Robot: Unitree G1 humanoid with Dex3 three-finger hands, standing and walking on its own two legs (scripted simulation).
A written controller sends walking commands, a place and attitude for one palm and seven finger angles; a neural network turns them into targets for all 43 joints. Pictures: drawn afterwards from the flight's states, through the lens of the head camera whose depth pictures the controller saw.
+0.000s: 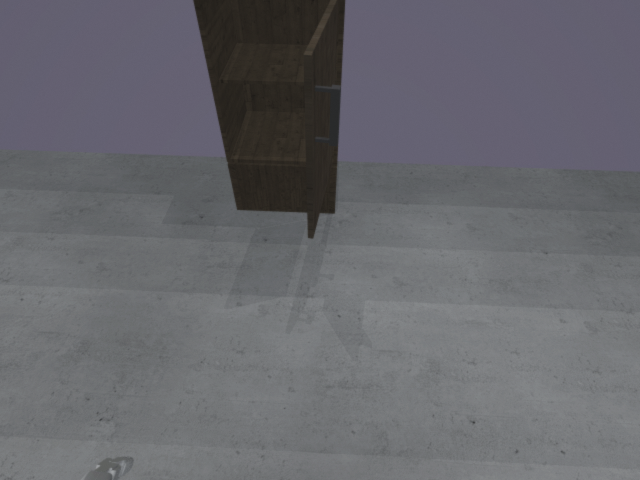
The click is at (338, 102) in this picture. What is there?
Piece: cupboard door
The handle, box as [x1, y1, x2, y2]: [315, 85, 340, 145]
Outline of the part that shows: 315,86 315,90 317,91 327,91 331,93 329,137 315,137 315,141 328,142 329,145 336,145 338,138 340,85 332,85 331,87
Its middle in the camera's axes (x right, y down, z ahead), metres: +0.01 -0.31 +0.99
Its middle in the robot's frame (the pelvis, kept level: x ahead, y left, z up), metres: +0.95 +0.04 -0.04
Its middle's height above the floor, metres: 0.72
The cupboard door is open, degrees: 83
